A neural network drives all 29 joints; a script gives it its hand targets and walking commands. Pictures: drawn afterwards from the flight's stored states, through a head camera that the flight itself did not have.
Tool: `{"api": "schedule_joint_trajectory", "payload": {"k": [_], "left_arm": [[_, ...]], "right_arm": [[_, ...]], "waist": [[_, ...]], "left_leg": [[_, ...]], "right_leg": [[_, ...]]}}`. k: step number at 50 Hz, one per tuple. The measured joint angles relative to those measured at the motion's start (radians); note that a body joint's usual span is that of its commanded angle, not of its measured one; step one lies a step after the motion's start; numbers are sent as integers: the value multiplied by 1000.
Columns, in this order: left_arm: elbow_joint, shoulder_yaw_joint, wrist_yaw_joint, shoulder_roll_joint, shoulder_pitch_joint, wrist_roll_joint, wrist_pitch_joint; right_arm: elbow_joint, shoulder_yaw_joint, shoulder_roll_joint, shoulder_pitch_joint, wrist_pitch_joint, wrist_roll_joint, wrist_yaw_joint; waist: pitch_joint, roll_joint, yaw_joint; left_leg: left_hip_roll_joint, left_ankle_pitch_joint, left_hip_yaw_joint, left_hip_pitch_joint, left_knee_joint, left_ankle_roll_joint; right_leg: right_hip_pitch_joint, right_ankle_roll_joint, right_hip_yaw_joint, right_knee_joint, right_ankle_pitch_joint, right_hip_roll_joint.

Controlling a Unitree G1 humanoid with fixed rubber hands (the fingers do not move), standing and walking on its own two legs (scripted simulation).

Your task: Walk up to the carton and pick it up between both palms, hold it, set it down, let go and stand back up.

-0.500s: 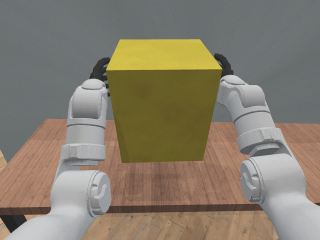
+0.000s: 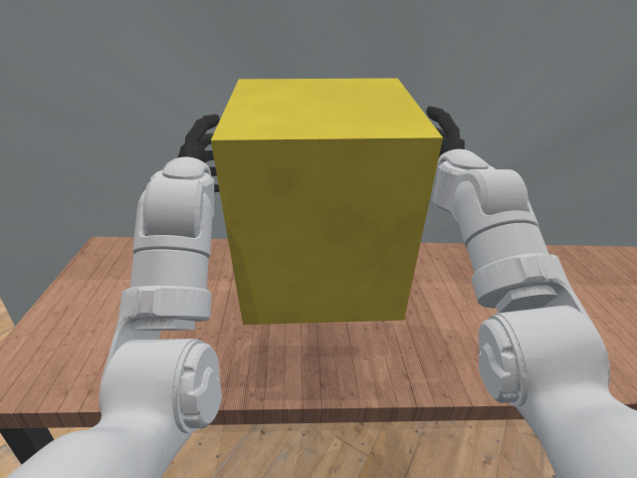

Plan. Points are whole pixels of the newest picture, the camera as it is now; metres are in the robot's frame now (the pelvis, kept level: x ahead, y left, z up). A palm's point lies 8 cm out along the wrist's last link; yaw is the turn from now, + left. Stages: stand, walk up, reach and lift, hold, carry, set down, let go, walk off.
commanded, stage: hold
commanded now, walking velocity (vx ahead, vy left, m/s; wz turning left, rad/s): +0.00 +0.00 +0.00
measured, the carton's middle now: (321, 199) +0.38 -0.03 +0.25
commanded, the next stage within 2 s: set down in 0.82 s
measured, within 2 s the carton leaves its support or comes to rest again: neither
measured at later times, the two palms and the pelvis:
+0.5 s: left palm (194, 174) +0.36 +0.12 +0.29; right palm (446, 166) +0.35 -0.18 +0.31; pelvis +0.00 +0.00 +0.00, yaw +0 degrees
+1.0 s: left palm (195, 172) +0.37 +0.12 +0.29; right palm (447, 162) +0.35 -0.18 +0.32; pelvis +0.00 +0.00 +0.00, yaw +0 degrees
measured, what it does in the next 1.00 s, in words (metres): stands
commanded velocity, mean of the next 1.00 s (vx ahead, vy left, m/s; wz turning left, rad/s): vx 0.00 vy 0.00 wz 0.00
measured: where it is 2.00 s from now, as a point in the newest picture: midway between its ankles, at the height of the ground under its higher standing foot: outside the picture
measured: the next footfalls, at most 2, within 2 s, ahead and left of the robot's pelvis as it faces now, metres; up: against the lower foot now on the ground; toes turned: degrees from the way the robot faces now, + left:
none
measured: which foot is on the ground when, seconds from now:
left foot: down 0.00-1.00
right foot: down 0.00-1.00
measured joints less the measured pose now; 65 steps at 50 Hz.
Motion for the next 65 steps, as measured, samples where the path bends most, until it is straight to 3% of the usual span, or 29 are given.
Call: {"api": "schedule_joint_trajectory", "payload": {"k": [47,57,65], "left_arm": [[16,0,-1,2,-1,0,-23],[76,34,-17,10,-33,23,-175],[100,58,-53,22,-36,59,-209]], "right_arm": [[0,-6,1,-4,-5,0,-4],[0,-134,60,-12,-126,-71,0],[0,-166,122,59,-229,-119,6]], "waist": [[6,0,0],[30,0,0],[92,0,0]], "left_leg": [[0,0,0,0,0,0],[0,0,0,1,-2,0],[0,0,0,1,-2,0]], "right_leg": [[0,-2,0,0,0,0],[0,-3,0,0,-1,0],[0,-3,0,0,-1,0]]}}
